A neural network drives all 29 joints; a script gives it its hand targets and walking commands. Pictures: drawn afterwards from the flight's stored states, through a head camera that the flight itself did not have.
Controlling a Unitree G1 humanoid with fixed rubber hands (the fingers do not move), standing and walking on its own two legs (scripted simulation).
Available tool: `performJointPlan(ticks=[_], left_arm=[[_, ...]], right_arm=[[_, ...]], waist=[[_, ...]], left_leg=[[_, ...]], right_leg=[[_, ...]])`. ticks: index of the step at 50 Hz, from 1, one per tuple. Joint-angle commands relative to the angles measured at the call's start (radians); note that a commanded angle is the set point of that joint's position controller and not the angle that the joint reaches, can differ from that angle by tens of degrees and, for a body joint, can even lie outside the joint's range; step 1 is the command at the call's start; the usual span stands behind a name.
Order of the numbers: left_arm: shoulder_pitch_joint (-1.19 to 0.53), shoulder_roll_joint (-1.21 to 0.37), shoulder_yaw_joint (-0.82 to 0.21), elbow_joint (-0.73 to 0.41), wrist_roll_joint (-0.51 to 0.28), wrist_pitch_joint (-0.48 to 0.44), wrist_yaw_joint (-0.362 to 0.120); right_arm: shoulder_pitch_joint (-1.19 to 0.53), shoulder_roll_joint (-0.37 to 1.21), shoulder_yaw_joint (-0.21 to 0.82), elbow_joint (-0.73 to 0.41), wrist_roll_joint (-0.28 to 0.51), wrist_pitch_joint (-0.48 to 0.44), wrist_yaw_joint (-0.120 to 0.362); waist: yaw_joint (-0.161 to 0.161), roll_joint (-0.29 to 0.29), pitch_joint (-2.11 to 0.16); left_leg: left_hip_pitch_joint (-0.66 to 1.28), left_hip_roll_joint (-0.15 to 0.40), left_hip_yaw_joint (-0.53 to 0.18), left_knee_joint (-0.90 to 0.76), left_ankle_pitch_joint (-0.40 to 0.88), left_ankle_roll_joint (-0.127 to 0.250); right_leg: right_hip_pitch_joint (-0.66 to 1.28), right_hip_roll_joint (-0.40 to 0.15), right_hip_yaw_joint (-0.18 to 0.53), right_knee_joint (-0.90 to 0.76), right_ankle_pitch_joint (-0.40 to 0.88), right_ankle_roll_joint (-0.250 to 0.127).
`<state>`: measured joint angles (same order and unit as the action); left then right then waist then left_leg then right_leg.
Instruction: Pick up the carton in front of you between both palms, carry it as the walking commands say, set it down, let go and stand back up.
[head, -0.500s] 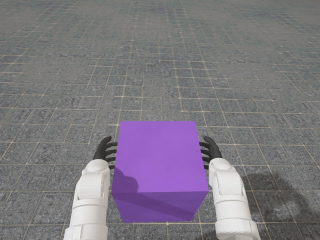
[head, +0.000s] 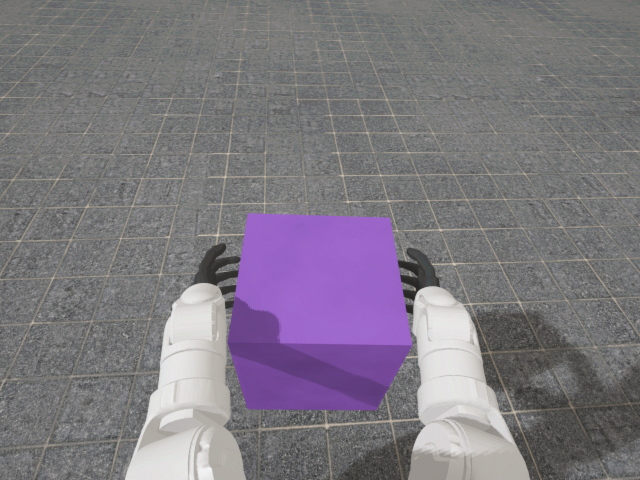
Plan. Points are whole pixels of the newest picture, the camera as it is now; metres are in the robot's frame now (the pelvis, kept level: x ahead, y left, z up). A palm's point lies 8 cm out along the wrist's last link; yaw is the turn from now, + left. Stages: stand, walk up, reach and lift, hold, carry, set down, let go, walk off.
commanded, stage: set down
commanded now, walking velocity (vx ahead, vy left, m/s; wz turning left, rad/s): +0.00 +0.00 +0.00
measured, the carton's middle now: (315, 317) +0.34 +0.00 -0.05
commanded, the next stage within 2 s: none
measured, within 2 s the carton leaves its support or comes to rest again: neither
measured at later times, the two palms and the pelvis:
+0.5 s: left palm (240, 336) +0.38 +0.13 -0.18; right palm (401, 338) +0.38 -0.17 -0.18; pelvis -0.02 -0.01 -0.10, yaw -1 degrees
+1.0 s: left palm (252, 352) +0.42 +0.13 -0.33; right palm (386, 354) +0.42 -0.17 -0.33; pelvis -0.05 +0.00 -0.23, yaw -1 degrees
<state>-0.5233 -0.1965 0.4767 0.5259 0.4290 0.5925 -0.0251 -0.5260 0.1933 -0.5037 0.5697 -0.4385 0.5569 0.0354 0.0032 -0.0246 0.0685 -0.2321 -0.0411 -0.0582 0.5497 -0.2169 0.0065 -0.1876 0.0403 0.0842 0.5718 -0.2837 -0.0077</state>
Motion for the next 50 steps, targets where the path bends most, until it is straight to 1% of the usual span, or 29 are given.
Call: performJointPlan(ticks=[1,3,4,6,8,11,14,16,17,19,21,24,27,31,35,43,50], left_arm=[[-0.455,-0.723,-0.298,0.133,-0.119,-0.086,-0.167],[-0.425,-0.668,-0.268,0.140,-0.091,-0.155,-0.148],[-0.413,-0.655,-0.270,0.137,-0.088,-0.194,-0.139],[-0.405,-0.658,-0.304,0.125,-0.102,-0.277,-0.127],[-0.411,-0.696,-0.374,0.115,-0.130,-0.356,-0.117],[-0.460,-0.758,-0.516,0.091,-0.187,-0.453,-0.107],[-0.502,-0.809,-0.650,0.041,-0.247,-0.507,-0.096],[-0.518,-0.813,-0.715,-0.006,-0.281,-0.518,-0.089],[-0.523,-0.810,-0.733,-0.023,-0.292,-0.516,-0.086],[-0.528,-0.811,-0.749,-0.033,-0.299,-0.500,-0.089],[-0.537,-0.814,-0.730,-0.010,-0.291,-0.477,-0.093],[-0.582,-0.815,-0.678,0.044,-0.272,-0.436,-0.106],[-0.630,-0.815,-0.624,0.099,-0.257,-0.402,-0.117],[-0.691,-0.801,-0.563,0.154,-0.246,-0.386,-0.115],[-0.756,-0.789,-0.543,0.177,-0.252,-0.392,-0.098],[-0.895,-0.764,-0.573,0.157,-0.297,-0.404,-0.052],[-1.002,-0.741,-0.590,0.146,-0.330,-0.396,-0.020]], right_arm=[[-0.473,0.676,0.276,0.099,0.097,-0.082,0.164],[-0.446,0.626,0.254,0.090,0.075,-0.142,0.154],[-0.438,0.612,0.259,0.082,0.075,-0.178,0.153],[-0.437,0.616,0.302,0.069,0.094,-0.254,0.153],[-0.444,0.655,0.375,0.070,0.130,-0.330,0.154],[-0.482,0.717,0.512,0.060,0.206,-0.425,0.156],[-0.522,0.763,0.648,0.009,0.287,-0.480,0.146],[-0.536,0.770,0.713,-0.029,0.326,-0.491,0.130],[-0.537,0.772,0.735,-0.039,0.337,-0.488,0.123],[-0.538,0.780,0.752,-0.046,0.347,-0.471,0.114],[-0.554,0.787,0.740,-0.030,0.346,-0.447,0.114],[-0.599,0.800,0.692,0.016,0.326,-0.404,0.126],[-0.649,0.797,0.636,0.066,0.307,-0.370,0.138],[-0.710,0.779,0.574,0.122,0.293,-0.353,0.144],[-0.771,0.751,0.545,0.148,0.296,-0.359,0.141],[-0.903,0.703,0.563,0.137,0.348,-0.372,0.130],[-1.004,0.668,0.573,0.140,0.388,-0.363,0.129]], waist=[[-0.019,0.042,-0.129],[-0.019,0.036,-0.174],[-0.019,0.032,-0.210],[-0.015,0.027,-0.304],[-0.012,0.022,-0.422],[-0.017,0.024,-0.655],[-0.018,0.022,-0.937],[-0.019,0.026,-1.098],[-0.019,0.027,-1.150],[-0.020,0.031,-1.183],[-0.019,0.023,-1.138],[-0.022,0.013,-1.032],[-0.023,0.016,-0.975],[-0.026,0.026,-0.971],[-0.034,0.039,-1.025],[-0.045,0.056,-1.176],[-0.049,0.065,-1.228]], left_leg=[[0.023,-0.034,-0.016,-0.048,-0.063,-0.005],[-0.041,-0.043,-0.014,0.002,0.039,-0.004],[-0.066,-0.047,-0.014,0.028,0.086,-0.004],[-0.102,-0.056,-0.015,0.086,0.169,-0.007],[-0.122,-0.065,-0.022,0.150,0.255,-0.010],[-0.154,-0.076,-0.027,0.271,0.375,-0.019],[-0.197,-0.079,-0.022,0.391,0.506,-0.024],[-0.243,-0.082,-0.011,0.454,0.548,-0.029],[-0.279,-0.084,-0.005,0.477,0.539,-0.031],[-0.387,-0.093,0.010,0.509,0.457,-0.033],[-0.509,-0.102,0.024,0.528,0.329,-0.032],[-0.661,-0.108,0.039,0.552,0.135,-0.031],[-0.755,-0.112,0.045,0.592,0.040,-0.033],[-0.850,-0.118,0.050,0.658,0.014,-0.034],[-0.912,-0.123,0.057,0.733,0.031,-0.040],[-0.979,-0.135,0.067,0.881,0.043,-0.053],[-1.022,-0.139,0.077,0.993,0.034,-0.060]], right_leg=[[-0.241,0.043,-0.016,-0.086,-0.062,-0.037],[-0.293,0.053,-0.019,-0.036,0.010,-0.024],[-0.318,0.059,-0.021,-0.007,0.049,-0.019],[-0.368,0.072,-0.024,0.052,0.123,-0.008],[-0.424,0.084,-0.026,0.112,0.194,0.004],[-0.517,0.098,-0.030,0.214,0.286,0.020],[-0.591,0.101,-0.028,0.318,0.402,0.033],[-0.617,0.102,-0.024,0.374,0.457,0.041],[-0.626,0.102,-0.023,0.397,0.465,0.044],[-0.644,0.103,-0.023,0.433,0.440,0.049],[-0.696,0.105,-0.030,0.458,0.353,0.052],[-0.798,0.107,-0.043,0.484,0.175,0.050],[-0.899,0.110,-0.052,0.519,0.069,0.045],[-1.008,0.115,-0.064,0.590,0.036,0.044],[-1.096,0.122,-0.078,0.673,0.047,0.047],[-1.223,0.135,-0.107,0.835,0.047,0.053],[-1.332,0.140,-0.127,0.951,0.022,0.057]])
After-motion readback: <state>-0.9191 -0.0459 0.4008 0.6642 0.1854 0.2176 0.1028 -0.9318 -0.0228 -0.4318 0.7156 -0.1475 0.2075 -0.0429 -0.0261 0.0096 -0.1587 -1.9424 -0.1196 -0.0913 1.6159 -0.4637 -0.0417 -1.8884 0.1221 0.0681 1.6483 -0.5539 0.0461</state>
